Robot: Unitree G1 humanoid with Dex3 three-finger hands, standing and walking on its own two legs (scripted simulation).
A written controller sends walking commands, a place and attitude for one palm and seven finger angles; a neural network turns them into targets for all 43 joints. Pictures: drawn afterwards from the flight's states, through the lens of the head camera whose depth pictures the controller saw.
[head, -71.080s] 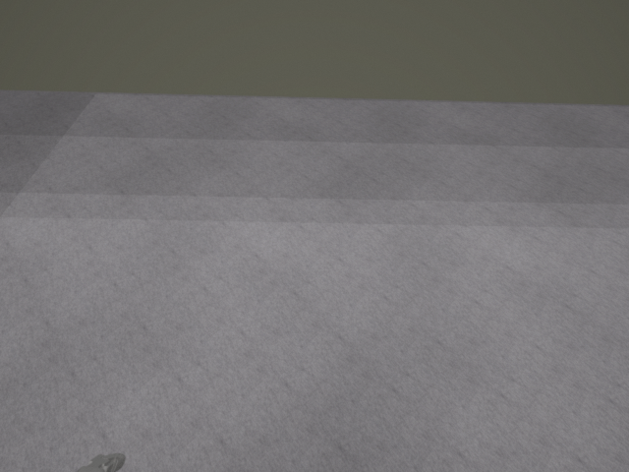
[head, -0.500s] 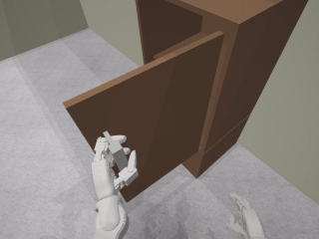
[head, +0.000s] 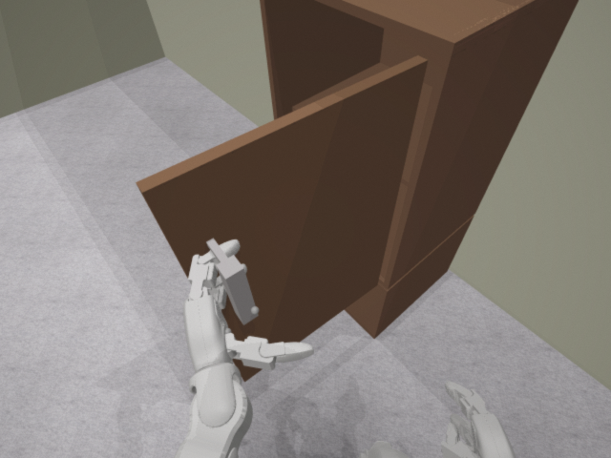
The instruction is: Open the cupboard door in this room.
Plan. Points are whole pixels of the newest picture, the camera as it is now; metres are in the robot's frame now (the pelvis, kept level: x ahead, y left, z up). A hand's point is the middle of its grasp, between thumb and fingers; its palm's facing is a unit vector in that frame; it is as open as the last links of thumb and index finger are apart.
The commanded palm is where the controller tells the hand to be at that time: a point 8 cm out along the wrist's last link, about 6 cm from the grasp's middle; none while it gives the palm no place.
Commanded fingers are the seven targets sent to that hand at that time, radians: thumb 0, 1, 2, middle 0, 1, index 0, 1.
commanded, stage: open thumb and fingers to let go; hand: left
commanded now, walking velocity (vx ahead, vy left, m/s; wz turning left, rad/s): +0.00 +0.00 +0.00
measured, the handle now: (230, 281) +0.33 +0.12 +0.06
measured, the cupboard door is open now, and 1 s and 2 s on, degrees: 86 86 86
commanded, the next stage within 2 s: slide the hand sideways off the handle in 0.10 s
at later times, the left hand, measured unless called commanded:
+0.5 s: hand (240, 332) +0.26 +0.10 +0.06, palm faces -0.15 -0.99 -0.01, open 16.3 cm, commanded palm +0.23 +0.14 +0.06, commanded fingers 0.00 -0.50 0.30 -0.15 -0.30 -0.15 -0.30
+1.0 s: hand (211, 355) +0.23 +0.13 +0.06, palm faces -0.11 -0.99 -0.02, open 16.1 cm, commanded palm +0.20 +0.19 +0.06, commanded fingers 0.00 -0.50 0.30 -0.15 -0.30 -0.15 -0.30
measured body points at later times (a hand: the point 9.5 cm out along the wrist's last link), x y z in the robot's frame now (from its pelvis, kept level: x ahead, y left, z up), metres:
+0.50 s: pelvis -0.01 +0.02 +0.00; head +0.03 +0.00 +0.44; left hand +0.26 +0.15 +0.07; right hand +0.17 -0.20 -0.09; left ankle -0.02 +0.13 -0.69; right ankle +0.07 -0.09 -0.69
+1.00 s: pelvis +0.02 +0.03 -0.01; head +0.08 +0.02 +0.43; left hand +0.23 +0.18 +0.06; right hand +0.20 -0.19 -0.09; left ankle -0.02 +0.13 -0.69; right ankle +0.07 -0.09 -0.69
